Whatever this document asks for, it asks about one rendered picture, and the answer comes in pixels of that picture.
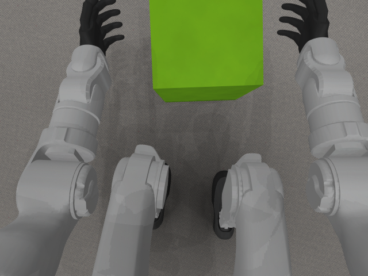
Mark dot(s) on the robot right hand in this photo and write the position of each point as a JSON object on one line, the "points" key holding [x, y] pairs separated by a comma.
{"points": [[315, 22]]}

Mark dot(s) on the carton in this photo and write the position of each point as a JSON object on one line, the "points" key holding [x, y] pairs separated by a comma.
{"points": [[206, 50]]}

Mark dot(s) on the right robot upper arm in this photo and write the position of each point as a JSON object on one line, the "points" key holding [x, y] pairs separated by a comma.
{"points": [[337, 186]]}

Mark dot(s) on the right robot thigh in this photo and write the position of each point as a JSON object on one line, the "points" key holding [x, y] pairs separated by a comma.
{"points": [[262, 244]]}

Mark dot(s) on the left robot upper arm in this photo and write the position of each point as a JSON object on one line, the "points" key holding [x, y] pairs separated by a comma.
{"points": [[52, 196]]}

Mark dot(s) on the robot right forearm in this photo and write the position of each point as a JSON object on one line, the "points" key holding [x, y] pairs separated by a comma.
{"points": [[331, 105]]}

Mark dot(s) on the robot left hand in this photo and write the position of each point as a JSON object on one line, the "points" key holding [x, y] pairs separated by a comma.
{"points": [[91, 30]]}

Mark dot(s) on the right robot shin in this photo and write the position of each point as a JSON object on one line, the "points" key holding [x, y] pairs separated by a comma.
{"points": [[226, 219]]}

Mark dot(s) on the robot left forearm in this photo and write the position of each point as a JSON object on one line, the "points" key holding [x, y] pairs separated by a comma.
{"points": [[72, 132]]}

